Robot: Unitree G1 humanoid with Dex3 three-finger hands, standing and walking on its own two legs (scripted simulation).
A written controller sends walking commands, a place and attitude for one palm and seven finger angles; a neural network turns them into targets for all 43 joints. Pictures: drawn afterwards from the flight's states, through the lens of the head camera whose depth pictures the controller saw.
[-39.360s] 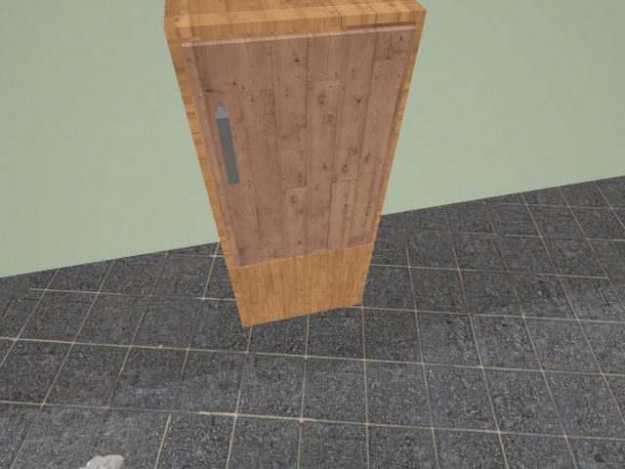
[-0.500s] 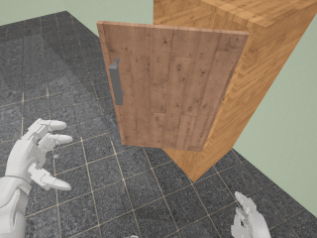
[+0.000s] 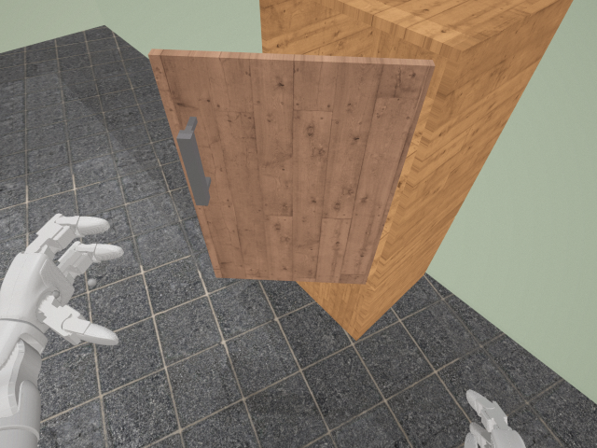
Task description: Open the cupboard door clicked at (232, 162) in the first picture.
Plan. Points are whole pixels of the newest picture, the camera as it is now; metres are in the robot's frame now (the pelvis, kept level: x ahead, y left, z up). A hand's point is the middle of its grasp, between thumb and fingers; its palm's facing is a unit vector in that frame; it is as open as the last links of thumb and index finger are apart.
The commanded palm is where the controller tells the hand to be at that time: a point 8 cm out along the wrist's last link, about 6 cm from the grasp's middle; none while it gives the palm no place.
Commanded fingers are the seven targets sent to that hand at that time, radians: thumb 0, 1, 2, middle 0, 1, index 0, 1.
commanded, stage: raise the hand with hooked fingers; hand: left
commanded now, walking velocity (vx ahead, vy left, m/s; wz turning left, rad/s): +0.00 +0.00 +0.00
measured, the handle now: (197, 162) +0.54 +0.20 +0.07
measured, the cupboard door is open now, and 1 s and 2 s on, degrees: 46 46 46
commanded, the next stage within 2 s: move the hooked fingers beside the handle in 0.18 s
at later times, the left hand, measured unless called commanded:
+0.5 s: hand (99, 270) +0.30 +0.27 +0.09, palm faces +0.06 -1.00 -0.03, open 14.0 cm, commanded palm +0.29 +0.31 +0.09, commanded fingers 0.00 -0.50 0.30 -0.30 -1.20 -0.30 -1.20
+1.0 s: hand (123, 229) +0.37 +0.27 +0.08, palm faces +0.02 -1.00 -0.02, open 14.0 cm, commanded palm +0.35 +0.32 +0.08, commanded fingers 0.00 -0.50 0.30 -0.30 -1.20 -0.30 -1.20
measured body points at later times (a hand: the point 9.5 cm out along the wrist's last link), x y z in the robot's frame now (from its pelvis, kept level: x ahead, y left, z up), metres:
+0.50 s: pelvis +0.00 -0.01 +0.00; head +0.03 -0.02 +0.45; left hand +0.30 +0.32 +0.09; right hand +0.15 -0.27 -0.09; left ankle +0.01 +0.10 -0.71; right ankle +0.00 -0.12 -0.71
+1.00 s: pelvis +0.00 +0.00 +0.00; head +0.06 +0.01 +0.44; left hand +0.37 +0.32 +0.08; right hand +0.09 -0.27 -0.10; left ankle +0.01 +0.10 -0.71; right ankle +0.00 -0.12 -0.71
